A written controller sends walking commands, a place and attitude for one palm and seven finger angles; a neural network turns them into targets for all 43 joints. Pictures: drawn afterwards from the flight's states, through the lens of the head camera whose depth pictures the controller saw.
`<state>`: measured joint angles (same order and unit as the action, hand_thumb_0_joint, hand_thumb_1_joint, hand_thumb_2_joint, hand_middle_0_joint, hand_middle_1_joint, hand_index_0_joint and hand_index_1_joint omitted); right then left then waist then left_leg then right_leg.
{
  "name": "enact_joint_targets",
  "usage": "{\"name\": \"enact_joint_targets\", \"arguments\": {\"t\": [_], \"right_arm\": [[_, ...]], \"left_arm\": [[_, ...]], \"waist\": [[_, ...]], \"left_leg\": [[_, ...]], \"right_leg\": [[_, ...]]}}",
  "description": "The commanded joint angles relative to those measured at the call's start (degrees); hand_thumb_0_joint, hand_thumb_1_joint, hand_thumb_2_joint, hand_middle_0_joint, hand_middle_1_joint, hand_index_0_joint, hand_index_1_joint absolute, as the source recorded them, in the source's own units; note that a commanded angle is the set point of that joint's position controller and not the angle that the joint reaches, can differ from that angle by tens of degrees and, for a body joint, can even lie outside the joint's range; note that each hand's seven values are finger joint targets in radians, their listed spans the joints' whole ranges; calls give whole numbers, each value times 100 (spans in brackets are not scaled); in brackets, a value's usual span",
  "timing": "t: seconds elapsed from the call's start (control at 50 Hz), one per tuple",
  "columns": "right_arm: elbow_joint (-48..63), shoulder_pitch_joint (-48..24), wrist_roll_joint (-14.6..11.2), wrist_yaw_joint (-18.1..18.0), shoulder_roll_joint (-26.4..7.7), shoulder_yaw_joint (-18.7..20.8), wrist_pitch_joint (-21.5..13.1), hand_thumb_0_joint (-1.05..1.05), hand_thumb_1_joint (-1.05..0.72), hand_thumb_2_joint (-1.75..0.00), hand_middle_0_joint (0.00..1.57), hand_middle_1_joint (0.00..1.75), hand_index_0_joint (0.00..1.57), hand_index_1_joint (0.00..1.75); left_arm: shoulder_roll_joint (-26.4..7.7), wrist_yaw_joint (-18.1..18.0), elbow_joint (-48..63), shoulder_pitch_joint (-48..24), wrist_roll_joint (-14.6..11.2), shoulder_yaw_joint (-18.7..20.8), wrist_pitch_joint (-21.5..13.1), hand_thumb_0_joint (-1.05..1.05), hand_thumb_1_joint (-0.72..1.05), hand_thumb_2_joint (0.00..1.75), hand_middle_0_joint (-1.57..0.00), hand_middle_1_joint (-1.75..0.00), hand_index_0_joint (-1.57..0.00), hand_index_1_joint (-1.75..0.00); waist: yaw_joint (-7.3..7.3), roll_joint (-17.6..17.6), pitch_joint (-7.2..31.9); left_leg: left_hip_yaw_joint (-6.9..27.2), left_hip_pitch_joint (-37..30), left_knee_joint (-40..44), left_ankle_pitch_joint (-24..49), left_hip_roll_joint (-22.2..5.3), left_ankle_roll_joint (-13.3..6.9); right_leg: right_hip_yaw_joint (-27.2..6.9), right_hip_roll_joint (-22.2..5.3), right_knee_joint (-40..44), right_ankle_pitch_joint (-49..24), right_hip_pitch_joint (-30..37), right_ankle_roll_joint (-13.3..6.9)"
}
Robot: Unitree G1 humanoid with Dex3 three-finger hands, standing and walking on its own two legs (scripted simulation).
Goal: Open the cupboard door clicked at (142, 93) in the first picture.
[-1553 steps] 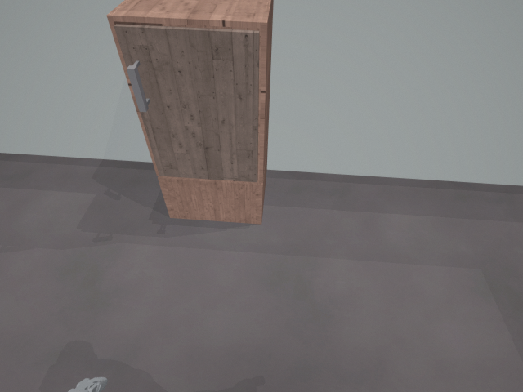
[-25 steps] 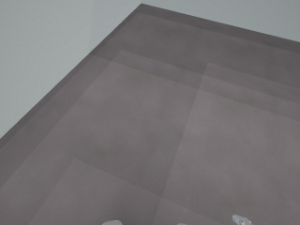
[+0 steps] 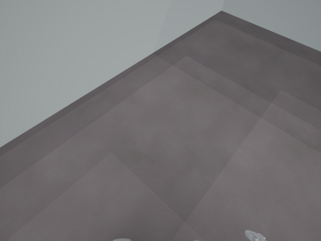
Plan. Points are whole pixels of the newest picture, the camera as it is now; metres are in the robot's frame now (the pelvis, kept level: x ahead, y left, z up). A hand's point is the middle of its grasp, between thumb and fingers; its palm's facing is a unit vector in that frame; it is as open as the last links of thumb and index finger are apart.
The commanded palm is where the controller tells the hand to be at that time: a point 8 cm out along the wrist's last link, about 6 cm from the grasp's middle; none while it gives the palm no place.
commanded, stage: turn to face it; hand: left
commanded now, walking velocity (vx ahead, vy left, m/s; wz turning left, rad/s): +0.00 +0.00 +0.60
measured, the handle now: out of the picture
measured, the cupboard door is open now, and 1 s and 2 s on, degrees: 46 46 46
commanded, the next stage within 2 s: none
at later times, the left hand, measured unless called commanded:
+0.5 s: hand out of the picture +0.01 +0.17 -0.15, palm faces +0.31 -0.92 -0.23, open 7.3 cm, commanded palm none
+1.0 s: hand out of the picture -0.03 +0.15 -0.14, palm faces +0.57 -0.78 -0.28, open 7.3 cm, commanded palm none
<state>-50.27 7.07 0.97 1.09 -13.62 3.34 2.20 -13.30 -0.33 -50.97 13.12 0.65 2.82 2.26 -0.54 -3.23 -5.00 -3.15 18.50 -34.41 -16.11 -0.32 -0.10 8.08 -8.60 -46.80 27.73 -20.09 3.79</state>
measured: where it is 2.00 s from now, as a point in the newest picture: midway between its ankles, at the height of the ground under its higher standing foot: outside the picture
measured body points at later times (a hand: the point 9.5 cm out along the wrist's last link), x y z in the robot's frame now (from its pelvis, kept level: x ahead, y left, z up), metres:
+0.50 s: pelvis +0.00 -0.04 +0.02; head +0.04 -0.02 +0.46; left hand -0.01 +0.21 -0.13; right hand +0.18 -0.27 -0.12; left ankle -0.03 +0.07 -0.70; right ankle +0.03 -0.16 -0.72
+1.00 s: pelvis +0.02 -0.07 +0.01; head +0.06 -0.05 +0.46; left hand -0.06 +0.19 -0.12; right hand +0.23 -0.25 -0.13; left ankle -0.06 +0.03 -0.66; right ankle +0.09 -0.18 -0.72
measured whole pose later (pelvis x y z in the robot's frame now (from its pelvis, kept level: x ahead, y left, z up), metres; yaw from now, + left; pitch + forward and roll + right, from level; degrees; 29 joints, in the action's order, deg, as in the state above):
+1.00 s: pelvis +0.02 -0.07 +0.01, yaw +36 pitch +0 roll +1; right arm -53.0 9.0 1.0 1.2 -14.6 4.8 5.2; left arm -12.6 -1.2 -49.7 11.2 1.3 2.9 1.7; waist -1.1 0.0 -5.2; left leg -0.4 27.7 -59.2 -26.5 0.1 2.8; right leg 6.0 -5.5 -30.4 16.5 -13.7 1.1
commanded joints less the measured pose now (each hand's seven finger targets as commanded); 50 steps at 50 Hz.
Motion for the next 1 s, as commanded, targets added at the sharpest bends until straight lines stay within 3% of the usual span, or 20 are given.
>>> {"name": "enact_joint_targets", "arguments": {"t": [0.0,0.04,0.16,0.18,0.2,0.22,0.28,0.34,0.42,0.46,0.48,0.52,0.56,0.62,0.78,0.8,0.82,0.84,0.9,0.98], "right_arm": [[197,752,91,-173,-1349,332,-144,0,-90,-90,20,30,20,30],[272,359,69,-218,-1153,252,-142,0,-90,-90,20,30,20,30],[407,-176,43,-199,-1192,307,-26,0,-90,-90,20,30,20,30],[489,-218,-18,-171,-948,292,-10,0,-90,-90,20,30,20,30],[590,-137,-45,-120,-497,238,-8,0,-90,-90,20,30,20,30],[626,-248,-15,-80,-740,285,14,0,-90,-90,20,30,20,30],[335,-72,27,12,-573,274,100,0,-90,-90,20,30,20,30],[355,-162,-20,61,-340,170,90,0,-90,-90,20,30,20,30],[405,-316,-56,64,-241,91,-1,0,-90,-90,20,30,20,30],[321,33,-40,40,-361,103,-24,0,-90,-90,20,30,20,30],[255,301,-36,36,-523,147,-43,0,-90,-90,20,30,20,30],[211,973,36,-46,-1525,408,-77,0,-90,-90,20,30,20,30],[170,928,77,-135,-1563,372,-73,0,-90,-90,20,30,20,30],[301,208,53,-216,-1152,244,-129,0,-90,-90,20,30,20,30],[343,-105,35,-178,-1178,320,-21,0,-90,-90,20,30,20,30],[412,-184,-8,-159,-1015,309,-1,0,-90,-90,20,30,20,30],[509,-183,-54,-117,-659,267,6,0,-90,-90,20,30,20,30],[604,-318,-26,-76,-635,272,-1,0,-90,-90,20,30,20,30],[306,-8,31,23,-637,313,103,0,-90,-90,20,30,20,30],[403,-296,-40,72,-332,157,38,0,-90,-90,20,30,20,30]], "left_arm": [[-583,-68,758,-588,47,237,-94,0,90,90,-20,-30,-20,-30],[-621,-33,616,-500,13,224,-61,0,90,90,-20,-30,-20,-30],[-592,-13,343,334,-33,257,-101,0,90,90,-20,-30,-20,-30],[-884,-49,315,580,24,332,-156,0,90,90,-20,-30,-20,-30],[-1453,-106,346,575,122,442,-204,0,90,90,-20,-30,-20,-30],[-1525,-126,441,410,81,397,-185,0,90,90,-20,-30,-20,-30],[-944,-130,629,-346,70,258,-192,0,90,90,-20,-30,-20,-30],[-898,-137,543,-138,90,247,-234,0,90,90,-20,-30,-20,-30],[-1131,-117,329,320,102,322,-237,0,90,90,-20,-30,-20,-30],[-1173,-86,329,197,56,355,-211,0,90,90,-20,-30,-20,-30],[-1123,-65,368,81,11,345,-184,0,90,90,-20,-30,-20,-30],[-537,-22,723,-268,-21,186,-121,0,90,90,-20,-30,-20,-30],[-700,-36,840,-590,28,231,-61,0,90,90,-20,-30,-20,-30],[-652,0,526,-398,43,247,-27,0,90,90,-20,-30,-20,-30],[-602,-25,344,206,-16,246,-87,0,90,90,-20,-30,-20,-30],[-792,-57,303,457,5,306,-128,0,90,90,-20,-30,-20,-30],[-1311,-107,303,580,101,409,-184,0,90,90,-20,-30,-20,-30],[-1535,-126,412,427,109,417,-180,0,90,90,-20,-30,-20,-30],[-968,-132,625,-408,74,265,-203,0,90,90,-20,-30,-20,-30],[-999,-134,498,-53,103,287,-229,0,90,90,-20,-30,-20,-30]], "waist": [[-295,1493,965],[-142,1637,790],[320,1087,802],[456,206,793],[475,-1676,680],[486,-1487,631],[19,-1036,293],[105,-991,476],[340,-811,763],[132,-696,814],[-52,-384,857],[-457,2117,1057],[-384,1181,921],[-58,1606,696],[228,1194,715],[368,595,702],[460,-905,643],[502,-1546,479],[-21,-1044,301],[223,-925,573]], "left_leg": [[2401,-1277,1172,3000,-1803,-1245],[1820,-1062,1091,3163,-1460,-956],[1761,343,777,1112,-867,-547],[1398,990,74,100,-364,-215],[370,1790,-1398,-1430,446,249],[565,1471,-2722,-1951,138,205],[450,1419,-3492,-1168,-166,263],[66,1088,-2219,-1141,-171,382],[-306,576,-640,-1035,24,326],[-295,-162,269,-228,44,258],[-126,-860,836,468,-38,176],[2818,-1987,1463,2916,-2290,-1044],[2711,-1229,1567,1682,-2262,-1412],[1874,-786,1464,1633,-1391,-890],[1977,263,1053,873,-904,-630],[1787,809,617,190,-538,-366],[958,1714,-573,-897,200,65],[482,1679,-2182,-1826,341,209],[523,1384,-3459,-1060,-114,239],[-28,924,-1506,-1180,-119,377]], "right_leg": [[-757,214,-1748,393,-1434,109],[-776,292,-1394,46,-1137,132],[-443,766,1494,-1017,1115,-2],[-1034,187,2630,-972,1713,-133],[-2844,-1463,3435,-813,1846,-741],[-3065,-2023,3550,-967,1044,-1205],[-1648,-1137,3080,-1697,626,-1082],[-795,-989,2687,-3408,1209,-1005],[-667,-1129,2108,-4321,1828,-983],[-406,-1067,1703,-3860,1421,-721],[-231,-976,1318,-3294,858,-476],[27,134,-932,965,-1425,245],[-756,107,-1813,519,-1457,91],[-855,243,-1544,-235,-1171,92],[-526,779,1416,-932,967,-26],[-801,507,2371,-1049,1575,-102],[-2312,-831,3307,-375,1981,-559],[-3201,-1931,3697,-517,1265,-1147],[-1796,-1148,3248,-1120,525,-1096],[-808,-1033,2459,-3697,1445,-1034]]}}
